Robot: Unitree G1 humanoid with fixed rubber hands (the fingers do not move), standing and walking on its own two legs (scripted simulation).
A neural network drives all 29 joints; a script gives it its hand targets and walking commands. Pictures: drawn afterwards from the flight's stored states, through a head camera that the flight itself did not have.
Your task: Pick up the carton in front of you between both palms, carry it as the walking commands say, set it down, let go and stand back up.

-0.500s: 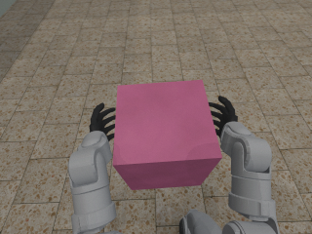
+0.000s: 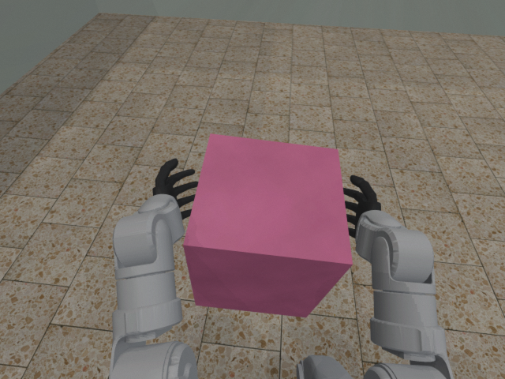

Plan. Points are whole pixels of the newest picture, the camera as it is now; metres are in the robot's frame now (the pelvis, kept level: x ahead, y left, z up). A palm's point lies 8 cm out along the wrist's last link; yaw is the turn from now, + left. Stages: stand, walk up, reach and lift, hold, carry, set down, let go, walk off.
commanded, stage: carry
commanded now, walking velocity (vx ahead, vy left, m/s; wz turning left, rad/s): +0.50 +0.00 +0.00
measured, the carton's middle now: (261, 232) +0.34 +0.00 +0.02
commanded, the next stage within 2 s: none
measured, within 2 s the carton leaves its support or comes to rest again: neither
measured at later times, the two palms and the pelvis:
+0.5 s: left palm (182, 106) +0.63 +0.16 +0.09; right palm (311, 117) +0.63 -0.13 +0.06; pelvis +0.34 +0.00 +0.01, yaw +0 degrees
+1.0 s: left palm (204, 43) +0.93 +0.12 +0.10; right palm (304, 51) +0.90 -0.16 +0.09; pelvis +0.66 +0.00 +0.00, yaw -4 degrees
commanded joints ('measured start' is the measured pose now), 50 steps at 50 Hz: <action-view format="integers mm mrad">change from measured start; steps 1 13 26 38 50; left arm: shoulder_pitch -390 -354 22 -190 -34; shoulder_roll -826 -827 -1040 -922 -994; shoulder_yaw -550 -722 -804 -818 -759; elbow -12 -253 -465 -579 -456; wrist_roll -50 -158 -275 -289 -266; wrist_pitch -32 -54 27 148 132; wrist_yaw -15 -53 -203 -194 -195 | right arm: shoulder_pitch -766 -413 -213 -108 -260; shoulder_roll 765 827 972 1017 980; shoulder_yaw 628 632 781 693 772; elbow -163 -64 -463 -236 -453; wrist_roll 298 199 246 272 321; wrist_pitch -73 -58 -8 128 120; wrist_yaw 83 97 135 180 176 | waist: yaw -36 74 46 -1 59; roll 161 -118 -223 120 -207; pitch -282 -643 -298 -192 -288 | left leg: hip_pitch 455 -443 -125 315 -205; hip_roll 231 36 69 415 142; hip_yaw -186 -105 124 -250 150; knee -130 987 -11 -229 355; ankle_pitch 836 -236 245 257 39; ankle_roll -49 -140 -123 47 -152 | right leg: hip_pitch -190 1237 730 -21 793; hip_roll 9 -371 -158 -67 -218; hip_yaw -57 514 -52 24 225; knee -164 -720 -879 -234 -872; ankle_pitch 153 903 623 -164 22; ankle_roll -9 -376 -128 -14 -114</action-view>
